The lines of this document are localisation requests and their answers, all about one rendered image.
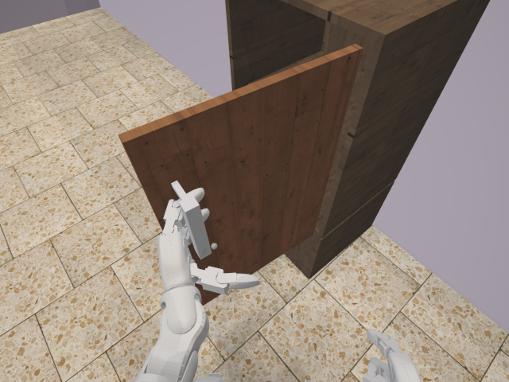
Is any cupboard door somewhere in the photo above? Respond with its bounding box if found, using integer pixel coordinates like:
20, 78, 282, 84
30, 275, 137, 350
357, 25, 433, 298
118, 44, 363, 306

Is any right robot hand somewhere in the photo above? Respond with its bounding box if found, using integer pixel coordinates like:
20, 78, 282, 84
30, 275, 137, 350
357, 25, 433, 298
363, 329, 422, 382

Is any left robot forearm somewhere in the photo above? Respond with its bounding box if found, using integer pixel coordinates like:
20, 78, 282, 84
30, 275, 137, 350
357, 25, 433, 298
135, 285, 209, 382

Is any left robot hand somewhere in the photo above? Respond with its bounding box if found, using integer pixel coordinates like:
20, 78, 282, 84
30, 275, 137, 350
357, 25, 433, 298
157, 188, 260, 294

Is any handle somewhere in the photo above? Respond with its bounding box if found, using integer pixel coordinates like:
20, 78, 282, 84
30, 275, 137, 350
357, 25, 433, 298
171, 181, 212, 259

